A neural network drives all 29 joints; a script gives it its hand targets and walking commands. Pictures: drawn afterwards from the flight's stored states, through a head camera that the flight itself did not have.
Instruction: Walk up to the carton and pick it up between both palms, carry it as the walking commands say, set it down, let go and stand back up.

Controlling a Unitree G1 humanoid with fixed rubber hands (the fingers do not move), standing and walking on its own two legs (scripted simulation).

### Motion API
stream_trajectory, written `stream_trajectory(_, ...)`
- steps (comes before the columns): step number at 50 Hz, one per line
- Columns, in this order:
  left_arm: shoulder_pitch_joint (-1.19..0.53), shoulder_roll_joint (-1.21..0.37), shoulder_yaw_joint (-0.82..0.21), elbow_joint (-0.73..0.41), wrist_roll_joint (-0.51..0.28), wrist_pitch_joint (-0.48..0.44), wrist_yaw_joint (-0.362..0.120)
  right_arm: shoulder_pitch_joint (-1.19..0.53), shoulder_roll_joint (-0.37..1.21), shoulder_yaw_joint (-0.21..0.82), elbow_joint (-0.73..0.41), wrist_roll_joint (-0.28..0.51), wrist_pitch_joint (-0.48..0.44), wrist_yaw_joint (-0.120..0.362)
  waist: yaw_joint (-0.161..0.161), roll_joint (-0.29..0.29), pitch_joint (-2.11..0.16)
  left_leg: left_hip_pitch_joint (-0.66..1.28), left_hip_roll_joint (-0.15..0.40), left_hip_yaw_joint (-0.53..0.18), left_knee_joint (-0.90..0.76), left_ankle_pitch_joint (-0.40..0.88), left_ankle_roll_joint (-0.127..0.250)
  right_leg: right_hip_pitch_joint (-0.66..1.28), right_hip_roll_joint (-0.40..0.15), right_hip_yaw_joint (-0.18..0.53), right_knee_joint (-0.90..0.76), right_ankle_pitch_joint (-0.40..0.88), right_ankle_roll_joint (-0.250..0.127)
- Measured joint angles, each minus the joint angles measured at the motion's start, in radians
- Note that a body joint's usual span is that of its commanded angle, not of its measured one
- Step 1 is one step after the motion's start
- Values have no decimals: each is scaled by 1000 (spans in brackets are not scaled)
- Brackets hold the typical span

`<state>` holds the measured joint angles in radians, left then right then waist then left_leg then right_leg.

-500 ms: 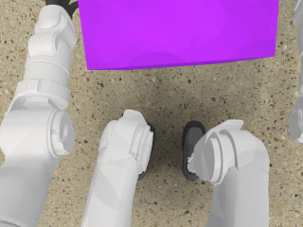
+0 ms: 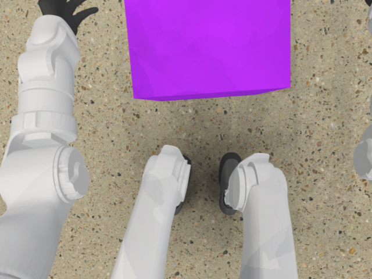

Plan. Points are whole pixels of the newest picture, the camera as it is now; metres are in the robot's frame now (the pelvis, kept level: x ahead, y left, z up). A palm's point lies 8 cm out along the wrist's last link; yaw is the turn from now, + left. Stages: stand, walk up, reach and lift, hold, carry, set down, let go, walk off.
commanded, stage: set down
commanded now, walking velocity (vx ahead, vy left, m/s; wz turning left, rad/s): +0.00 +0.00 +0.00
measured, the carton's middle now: (205, 37) +0.56 +0.02 -0.32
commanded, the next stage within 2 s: let go in 0.84 s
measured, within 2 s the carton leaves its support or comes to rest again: neither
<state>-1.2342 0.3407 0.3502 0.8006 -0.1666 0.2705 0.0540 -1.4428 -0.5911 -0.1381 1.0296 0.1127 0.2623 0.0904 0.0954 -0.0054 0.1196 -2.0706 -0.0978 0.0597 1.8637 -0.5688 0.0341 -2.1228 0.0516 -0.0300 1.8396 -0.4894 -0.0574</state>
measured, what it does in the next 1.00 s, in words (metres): rises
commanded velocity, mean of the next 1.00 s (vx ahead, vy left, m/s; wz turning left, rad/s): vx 0.00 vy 0.00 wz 0.00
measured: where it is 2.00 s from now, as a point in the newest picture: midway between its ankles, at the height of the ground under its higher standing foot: (201, 194)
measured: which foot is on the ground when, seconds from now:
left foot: down 0.00-1.00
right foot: down 0.00-1.00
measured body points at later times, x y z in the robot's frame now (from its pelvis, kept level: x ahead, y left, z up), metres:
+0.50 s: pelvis +0.02 -0.01 +0.14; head +0.36 -0.02 +0.43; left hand +0.53 +0.27 +0.04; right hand +0.61 -0.23 +0.03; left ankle +0.09 +0.09 -0.43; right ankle +0.11 -0.09 -0.43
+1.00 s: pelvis +0.06 +0.01 +0.22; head +0.36 +0.00 +0.55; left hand +0.50 +0.26 +0.09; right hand +0.56 -0.23 +0.09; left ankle +0.09 +0.09 -0.43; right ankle +0.11 -0.09 -0.43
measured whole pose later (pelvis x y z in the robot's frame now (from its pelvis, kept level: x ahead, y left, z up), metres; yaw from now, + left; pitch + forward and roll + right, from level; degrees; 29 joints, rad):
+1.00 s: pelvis +0.06 +0.01 +0.22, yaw -2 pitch +43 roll +0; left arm -0.83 0.27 0.34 0.71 -0.01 0.16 -0.07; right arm -1.03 -0.41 -0.26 0.91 -0.02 0.17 0.06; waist 0.07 -0.01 0.00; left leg -1.36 -0.10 -0.02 0.93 -0.31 0.04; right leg -1.39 0.06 0.02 0.90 -0.25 -0.03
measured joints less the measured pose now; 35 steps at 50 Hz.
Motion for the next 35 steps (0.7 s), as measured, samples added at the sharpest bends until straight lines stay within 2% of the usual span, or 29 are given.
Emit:
stream_trajectory(9, 25, 3, 25, 4, 12, -1, -35, 7, 11, -26, 12, -30, 8, 7, 10, -6, -56, 102, -2, -21, -183, 49, -12, 103, 6, 9, -178, 42, -1)
stream_trajectory(26, 134, 2, 19, -66, 14, -5, -73, 125, 28, -46, -72, -26, 8, 20, 14, -5, -128, 350, -6, -56, -584, 172, -14, 358, 7, 29, -573, 152, 6)
stream_trajectory(31, 155, -8, 16, -53, 24, -19, -81, 148, 35, -59, -58, -35, -8, 34, 16, -4, -139, 458, -7, -62, -725, 221, -11, 467, 5, 40, -711, 197, 12)
stream_trajectory(35, 155, -28, 26, -1, 48, -41, -85, 147, 44, -73, 10, -60, -30, 51, 15, -8, -154, 534, -6, -65, -822, 255, -11, 544, 4, 47, -808, 230, 17)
